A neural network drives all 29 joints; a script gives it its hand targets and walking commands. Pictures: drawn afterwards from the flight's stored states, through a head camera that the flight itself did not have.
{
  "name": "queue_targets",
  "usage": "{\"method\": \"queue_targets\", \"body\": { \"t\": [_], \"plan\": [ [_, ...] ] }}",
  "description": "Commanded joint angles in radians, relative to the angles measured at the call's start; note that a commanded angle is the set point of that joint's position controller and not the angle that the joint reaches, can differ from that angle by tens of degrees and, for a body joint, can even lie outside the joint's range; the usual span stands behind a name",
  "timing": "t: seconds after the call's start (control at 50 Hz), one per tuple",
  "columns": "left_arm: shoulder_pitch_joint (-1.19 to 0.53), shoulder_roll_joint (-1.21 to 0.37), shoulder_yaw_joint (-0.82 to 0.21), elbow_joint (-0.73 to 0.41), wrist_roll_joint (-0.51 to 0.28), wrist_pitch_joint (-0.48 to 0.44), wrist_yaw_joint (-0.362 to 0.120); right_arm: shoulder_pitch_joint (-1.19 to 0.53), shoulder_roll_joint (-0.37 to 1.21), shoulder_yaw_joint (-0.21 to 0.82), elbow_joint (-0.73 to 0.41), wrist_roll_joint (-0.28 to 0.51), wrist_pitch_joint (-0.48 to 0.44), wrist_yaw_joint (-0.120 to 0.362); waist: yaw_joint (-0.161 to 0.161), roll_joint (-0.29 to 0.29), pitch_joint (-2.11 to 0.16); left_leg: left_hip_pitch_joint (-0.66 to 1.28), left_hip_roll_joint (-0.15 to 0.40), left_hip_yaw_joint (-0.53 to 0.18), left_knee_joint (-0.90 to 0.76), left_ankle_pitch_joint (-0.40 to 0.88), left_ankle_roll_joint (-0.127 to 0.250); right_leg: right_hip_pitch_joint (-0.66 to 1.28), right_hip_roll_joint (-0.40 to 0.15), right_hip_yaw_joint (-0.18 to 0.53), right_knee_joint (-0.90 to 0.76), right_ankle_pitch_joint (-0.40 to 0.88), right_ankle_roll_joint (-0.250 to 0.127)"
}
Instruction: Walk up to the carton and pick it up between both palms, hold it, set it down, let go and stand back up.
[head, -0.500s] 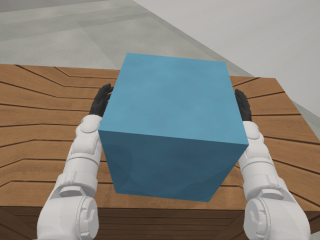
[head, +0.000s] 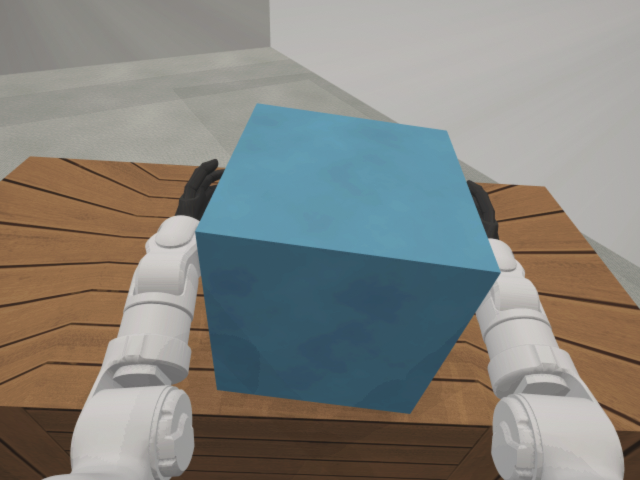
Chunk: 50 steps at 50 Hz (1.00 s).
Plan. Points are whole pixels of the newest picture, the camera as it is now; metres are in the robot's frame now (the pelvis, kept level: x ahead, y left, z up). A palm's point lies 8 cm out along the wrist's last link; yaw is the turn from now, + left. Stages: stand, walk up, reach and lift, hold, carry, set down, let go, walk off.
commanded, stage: reach and lift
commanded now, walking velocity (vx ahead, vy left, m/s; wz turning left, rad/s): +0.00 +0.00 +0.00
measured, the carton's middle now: (333, 258) +0.41 -0.01 +0.10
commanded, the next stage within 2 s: none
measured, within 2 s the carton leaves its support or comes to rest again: neither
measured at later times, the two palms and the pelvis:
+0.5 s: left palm (183, 200) +0.39 +0.17 +0.21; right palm (485, 217) +0.39 -0.19 +0.20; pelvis -0.01 -0.01 +0.00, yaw +0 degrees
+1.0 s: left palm (171, 184) +0.37 +0.17 +0.24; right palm (502, 196) +0.37 -0.19 +0.24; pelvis -0.01 +0.00 +0.00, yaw +0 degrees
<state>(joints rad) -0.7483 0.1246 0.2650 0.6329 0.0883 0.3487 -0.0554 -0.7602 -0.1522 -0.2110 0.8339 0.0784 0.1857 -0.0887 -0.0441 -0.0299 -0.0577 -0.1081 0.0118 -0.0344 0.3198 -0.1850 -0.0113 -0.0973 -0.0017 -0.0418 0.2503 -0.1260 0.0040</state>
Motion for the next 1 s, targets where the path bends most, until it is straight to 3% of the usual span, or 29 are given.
{"method": "queue_targets", "body": {
  "t": [0.0,0.12,0.22,0.5,0.64,0.8,0.98],
  "plan": [
    [-0.649,-0.579,-0.315,-0.131,-0.039,-0.01,-0.089,-0.755,0.541,0.268,-0.241,0.031,-0.061,0.139,0.006,0.047,-0.37,0.078,-0.056,0.046,-0.03,0.256,-0.048,0.118,0.053,-0.025,0.0,0.144,0.022],
    [-0.699,-0.563,-0.308,-0.127,-0.055,0.015,-0.078,-0.832,0.566,0.272,-0.245,0.044,-0.047,0.141,0.017,0.029,-0.414,0.042,-0.06,0.055,-0.045,0.182,-0.017,0.13,0.044,-0.016,0.002,0.114,0.027],
    [-0.719,-0.566,-0.321,-0.143,-0.075,0.035,-0.076,-0.872,0.587,0.298,-0.262,0.073,-0.027,0.13,0.011,0.018,-0.455,0.037,-0.065,0.053,-0.038,0.191,-0.007,0.162,0.044,-0.006,0.011,0.154,0.03],
    [-0.688,-0.576,-0.359,-0.288,-0.066,0.132,-0.094,-0.855,0.562,0.386,-0.324,0.206,0.049,0.084,-0.031,0.048,-0.419,0.111,-0.07,0.027,0.008,0.356,-0.034,0.199,0.067,-0.003,0.021,0.255,0.027],
    [-0.673,-0.568,-0.381,-0.392,-0.061,0.203,-0.094,-0.853,0.546,0.425,-0.385,0.266,0.097,0.078,-0.032,0.061,-0.4,0.119,-0.068,0.023,0.016,0.388,-0.039,0.201,0.073,-0.004,0.023,0.265,0.029],
    [-0.68,-0.562,-0.399,-0.462,-0.073,0.277,-0.09,-0.885,0.531,0.444,-0.436,0.315,0.157,0.081,-0.029,0.059,-0.399,0.111,-0.058,0.022,0.009,0.356,-0.033,0.182,0.075,0.003,0.015,0.227,0.026],
    [-0.727,-0.551,-0.393,-0.463,-0.093,0.34,-0.092,-0.943,0.52,0.432,-0.428,0.346,0.225,0.084,-0.029,0.054,-0.403,0.067,-0.05,0.022,-0.009,0.272,-0.021,0.176,0.071,0.02,0.006,0.176,0.019]
  ]
}}
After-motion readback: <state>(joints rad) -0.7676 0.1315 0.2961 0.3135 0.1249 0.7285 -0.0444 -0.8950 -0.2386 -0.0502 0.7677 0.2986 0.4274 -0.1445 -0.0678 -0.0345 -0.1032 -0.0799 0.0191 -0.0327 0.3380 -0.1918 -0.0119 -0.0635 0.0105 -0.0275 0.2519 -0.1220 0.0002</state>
